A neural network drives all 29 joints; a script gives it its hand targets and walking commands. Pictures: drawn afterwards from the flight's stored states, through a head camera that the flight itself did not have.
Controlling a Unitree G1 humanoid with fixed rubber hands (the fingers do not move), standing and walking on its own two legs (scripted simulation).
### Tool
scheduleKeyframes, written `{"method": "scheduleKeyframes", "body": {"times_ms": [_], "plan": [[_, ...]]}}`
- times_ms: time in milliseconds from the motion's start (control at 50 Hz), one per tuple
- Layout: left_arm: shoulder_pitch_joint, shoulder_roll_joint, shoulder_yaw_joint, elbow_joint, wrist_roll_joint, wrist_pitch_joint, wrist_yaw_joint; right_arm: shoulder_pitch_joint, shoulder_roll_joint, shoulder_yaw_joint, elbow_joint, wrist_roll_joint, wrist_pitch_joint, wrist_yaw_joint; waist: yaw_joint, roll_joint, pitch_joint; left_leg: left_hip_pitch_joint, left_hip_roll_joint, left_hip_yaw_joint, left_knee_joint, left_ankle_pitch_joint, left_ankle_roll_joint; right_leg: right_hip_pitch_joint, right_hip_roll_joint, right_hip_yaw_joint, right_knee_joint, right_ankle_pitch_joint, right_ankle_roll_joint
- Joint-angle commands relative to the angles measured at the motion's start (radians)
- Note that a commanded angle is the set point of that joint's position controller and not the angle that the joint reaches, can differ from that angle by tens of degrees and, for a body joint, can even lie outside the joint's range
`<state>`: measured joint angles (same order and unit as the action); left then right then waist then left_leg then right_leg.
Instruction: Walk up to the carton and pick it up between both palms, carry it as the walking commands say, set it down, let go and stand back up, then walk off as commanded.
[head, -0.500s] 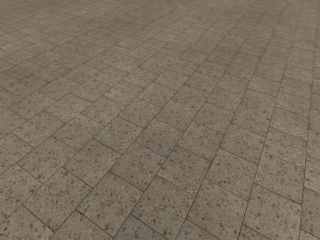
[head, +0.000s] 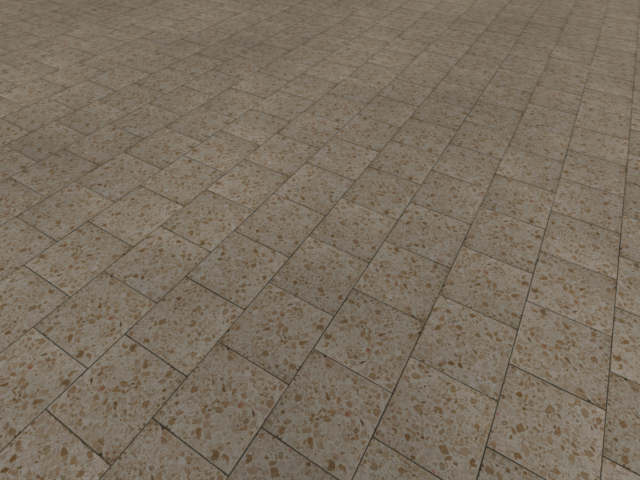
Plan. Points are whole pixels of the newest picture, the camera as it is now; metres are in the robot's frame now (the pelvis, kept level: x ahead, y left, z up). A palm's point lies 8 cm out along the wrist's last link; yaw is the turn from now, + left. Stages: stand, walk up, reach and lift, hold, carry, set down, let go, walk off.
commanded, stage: stand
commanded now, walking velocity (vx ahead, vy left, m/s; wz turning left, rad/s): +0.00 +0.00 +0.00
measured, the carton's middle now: out of the picture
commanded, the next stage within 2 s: walk off in 0.76 s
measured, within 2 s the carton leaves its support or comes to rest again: neither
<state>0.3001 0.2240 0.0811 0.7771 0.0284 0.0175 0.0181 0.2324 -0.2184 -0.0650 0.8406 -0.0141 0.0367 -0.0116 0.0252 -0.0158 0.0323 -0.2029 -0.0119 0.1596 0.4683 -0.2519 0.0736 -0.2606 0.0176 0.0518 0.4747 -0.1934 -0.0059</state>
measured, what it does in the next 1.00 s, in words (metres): stands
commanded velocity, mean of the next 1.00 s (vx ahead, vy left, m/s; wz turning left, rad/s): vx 0.00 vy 0.02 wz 0.00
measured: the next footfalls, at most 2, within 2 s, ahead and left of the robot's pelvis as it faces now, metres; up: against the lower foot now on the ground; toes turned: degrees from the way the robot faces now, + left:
right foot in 1.66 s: +0.03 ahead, -0.04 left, +0.00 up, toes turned -2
left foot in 1.88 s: -0.01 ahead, +0.29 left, +0.00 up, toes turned +7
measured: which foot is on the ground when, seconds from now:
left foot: down 0.00-1.00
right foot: down 0.00-1.00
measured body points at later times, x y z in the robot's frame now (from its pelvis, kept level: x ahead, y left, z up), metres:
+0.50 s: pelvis +0.00 +0.00 +0.00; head +0.01 +0.01 +0.45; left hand +0.07 +0.26 -0.13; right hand +0.09 -0.26 -0.13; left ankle +0.01 +0.07 -0.74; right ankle +0.04 -0.12 -0.74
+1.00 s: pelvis +0.00 +0.00 +0.00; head +0.01 +0.00 +0.45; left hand +0.08 +0.26 -0.12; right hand +0.09 -0.26 -0.13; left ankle +0.01 +0.07 -0.74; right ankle +0.04 -0.12 -0.74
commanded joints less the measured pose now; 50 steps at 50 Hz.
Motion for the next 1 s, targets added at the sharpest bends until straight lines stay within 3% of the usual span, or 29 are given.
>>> {"method": "scheduleKeyframes", "body": {"times_ms": [0,40,80,120,140,180,220,280,300,340,360,400,440,460,480,500,540,580,620,640,700,780,840,880,900,920,940,960,980], "plan": [[0.013,0.033,-0.03,-0.001,0.001,-0.032,0.0,0.029,-0.064,0.014,-0.033,0.0,-0.016,-0.007,-0.049,0.021,-0.035,0.046,0.124,-0.16,-0.137,-0.045,0.003,-0.018,-0.08,0.11,-0.098,0.033,-0.023],[0.031,0.022,-0.033,0.009,-0.002,-0.027,0.009,-0.018,-0.048,0.02,-0.049,-0.011,-0.017,-0.017,-0.027,0.073,0.006,-0.008,0.156,-0.195,-0.168,-0.04,0.013,0.0,-0.073,0.086,-0.084,0.067,-0.014],[0.004,0.021,-0.037,-0.001,0.0,-0.028,0.006,-0.029,-0.054,0.017,-0.056,-0.009,-0.021,-0.006,-0.025,0.064,-0.006,-0.001,0.13,-0.167,-0.148,-0.053,0.0,0.002,-0.08,0.089,-0.1,0.06,-0.015],[-0.021,0.024,-0.036,-0.01,-0.006,-0.028,0.007,0.023,-0.084,0.005,-0.044,-0.005,-0.019,-0.012,-0.056,0.024,-0.017,0.035,0.119,-0.159,-0.13,-0.035,0.0,-0.005,-0.09,0.115,-0.12,0.069,-0.019],[0.033,0.047,-0.03,0.001,-0.004,-0.026,0.007,0.054,-0.055,0.01,-0.041,-0.002,-0.02,-0.008,-0.053,0.01,-0.042,0.066,0.111,-0.148,-0.107,-0.059,-0.001,-0.016,-0.105,0.151,-0.147,-0.024,-0.019],[0.002,0.053,-0.029,0.0,-0.001,-0.033,0.003,0.039,-0.051,0.016,-0.032,-0.01,-0.017,-0.013,-0.055,0.089,-0.044,0.045,0.136,-0.173,-0.156,-0.013,0.005,0.013,-0.078,0.101,-0.09,0.079,-0.02],[-0.006,0.072,-0.025,-0.003,-0.006,-0.038,0.007,0.034,-0.073,0.01,-0.029,-0.009,-0.027,-0.014,-0.059,0.04,-0.056,0.068,0.138,-0.161,-0.138,0.055,0.007,0.013,-0.07,0.084,-0.084,0.109,-0.017],[0.026,0.051,-0.024,0.016,-0.003,-0.032,0.015,0.028,-0.087,0.01,-0.027,-0.011,-0.033,-0.022,-0.039,0.072,-0.045,0.061,0.15,-0.179,-0.135,0.125,0.01,0.03,-0.081,0.07,-0.071,0.148,-0.017],[0.051,0.039,-0.025,0.018,-0.001,-0.038,0.012,0.057,-0.098,0.004,-0.021,-0.004,-0.025,-0.028,-0.046,0.034,-0.065,0.054,0.149,-0.174,-0.133,0.134,0.015,0.055,-0.073,0.069,-0.059,0.159,-0.015],[0.045,0.064,-0.022,0.012,-0.01,-0.028,0.016,0.045,-0.09,0.011,-0.033,-0.001,-0.028,-0.015,-0.04,0.062,-0.042,0.049,0.156,-0.172,-0.152,0.04,0.017,0.03,-0.078,0.075,-0.075,0.102,-0.012],[0.022,0.045,-0.029,0.011,-0.002,-0.024,0.007,-0.013,-0.073,0.016,-0.05,-0.007,-0.031,-0.01,-0.043,0.029,-0.038,0.027,0.15,-0.166,-0.144,0.013,0.011,0.042,-0.061,0.067,-0.082,0.128,-0.004],[0.051,0.057,-0.027,0.003,-0.006,-0.036,0.005,0.035,-0.12,0.0,-0.033,-0.007,-0.035,-0.01,-0.036,0.092,-0.049,0.046,0.15,-0.179,-0.165,-0.025,0.006,0.03,-0.088,0.095,-0.09,0.073,-0.021],[0.045,0.08,-0.018,0.02,-0.001,-0.045,0.014,0.023,-0.11,-0.005,-0.036,-0.017,-0.033,-0.015,-0.049,0.001,-0.022,0.03,0.161,-0.192,-0.162,-0.048,0.014,0.008,-0.081,0.089,-0.087,0.038,-0.028],[0.014,0.129,-0.009,-0.005,0.001,-0.047,0.014,0.0,-0.148,-0.014,-0.038,-0.009,-0.038,-0.011,-0.03,0.078,-0.037,0.074,0.131,-0.163,-0.135,-0.044,0.009,-0.016,-0.098,0.108,-0.115,0.025,-0.037],[-0.008,0.104,-0.015,-0.013,0.0,-0.044,0.015,-0.002,-0.112,-0.005,-0.043,-0.009,-0.037,-0.007,-0.051,0.026,-0.042,0.061,0.138,-0.169,-0.138,-0.05,0.006,-0.003,-0.09,0.092,-0.106,0.031,-0.031],[0.025,0.078,-0.02,0.005,-0.007,-0.043,0.017,-0.003,-0.13,-0.006,-0.046,-0.011,-0.04,-0.012,-0.031,0.047,-0.043,0.028,0.137,-0.165,-0.15,-0.05,0.011,0.016,-0.091,0.11,-0.107,0.047,-0.035],[0.019,0.148,-0.003,0.007,0.003,-0.049,0.023,-0.01,-0.144,-0.014,-0.046,-0.015,-0.05,-0.009,-0.044,0.037,-0.023,0.042,0.144,-0.181,-0.146,-0.014,0.009,0.009,-0.081,0.09,-0.086,0.067,-0.037],[0.051,0.085,-0.017,-0.004,-0.007,-0.041,0.009,0.003,-0.112,0.0,-0.039,-0.003,-0.051,-0.01,-0.016,0.102,-0.025,0.024,0.156,-0.191,-0.169,-0.01,0.013,0.007,-0.08,0.091,-0.07,0.052,-0.033],[0.059,0.105,-0.008,0.008,-0.002,-0.046,0.016,0.027,-0.153,-0.016,-0.038,-0.013,-0.051,-0.018,-0.032,0.013,-0.023,0.042,0.162,-0.184,-0.15,-0.029,0.014,0.001,-0.095,0.092,-0.097,0.047,-0.036],[-0.001,0.078,-0.018,-0.005,0.005,-0.047,0.017,0.017,-0.147,-0.012,-0.04,-0.006,-0.051,-0.018,-0.055,0.026,-0.025,0.054,0.151,-0.166,-0.138,-0.008,0.0,-0.02,-0.095,0.108,-0.102,0.073,-0.035],[0.002,0.131,-0.011,-0.01,-0.01,-0.052,0.008,0.004,-0.158,-0.017,-0.035,-0.005,-0.053,-0.017,-0.047,0.083,-0.033,0.031,0.17,-0.195,-0.163,-0.053,0.017,0.023,-0.077,0.073,-0.077,0.065,-0.026],[-0.007,0.163,-0.003,-0.005,-0.005,-0.052,0.01,0.022,-0.166,-0.015,-0.037,-0.01,-0.061,-0.016,-0.049,0.069,-0.03,0.042,0.176,-0.183,-0.154,0.025,0.02,0.014,-0.085,0.082,-0.071,0.094,-0.036],[-0.006,0.157,0.001,0.005,0.004,-0.056,0.004,-0.038,-0.198,-0.026,-0.068,-0.01,-0.066,-0.006,-0.034,0.037,-0.032,-0.011,0.156,-0.182,-0.141,-0.071,0.007,0.047,-0.094,0.085,-0.084,0.046,-0.023],[-0.028,0.167,-0.002,0.008,0.002,-0.058,0.009,-0.004,-0.223,-0.029,-0.048,-0.004,-0.068,-0.012,-0.041,0.029,-0.013,-0.003,0.161,-0.196,-0.166,-0.026,0.004,0.042,-0.106,0.116,-0.107,0.06,-0.032],[-0.035,0.101,-0.014,-0.005,-0.001,-0.064,0.004,-0.014,-0.224,-0.031,-0.042,-0.008,-0.063,-0.014,-0.034,0.067,-0.037,0.013,0.149,-0.179,-0.164,-0.019,-0.001,0.036,-0.111,0.108,-0.099,0.051,-0.038],[-0.066,0.188,0.007,-0.01,0.001,-0.07,0.004,-0.018,-0.213,-0.032,-0.04,-0.008,-0.073,-0.008,-0.05,0.037,-0.058,0.059,0.15,-0.188,-0.155,0.02,-0.001,0.03,-0.101,0.096,-0.091,0.072,-0.038],[-0.037,0.066,-0.027,-0.001,-0.005,-0.059,-0.001,-0.007,-0.128,-0.003,-0.017,0.0,-0.057,-0.007,-0.025,0.094,-0.054,0.062,0.143,-0.166,-0.162,0.086,0.0,0.019,-0.107,0.093,-0.093,0.132,-0.035],[0.028,0.047,-0.034,0.015,-0.006,-0.045,-0.001,0.008,-0.087,0.007,-0.018,0.003,-0.04,-0.007,-0.019,0.091,-0.083,0.071,0.124,-0.14,-0.151,0.078,-0.005,0.046,-0.109,0.09,-0.089,0.156,-0.019],[0.011,0.065,-0.027,0.02,0.007,-0.038,0.007,0.047,-0.072,0.006,0.006,0.004,-0.027,-0.006,-0.031,0.042,-0.04,0.084,0.117,-0.131,-0.118,0.094,-0.023,0.012,-0.147,0.111,-0.088,0.199,-0.023]]}}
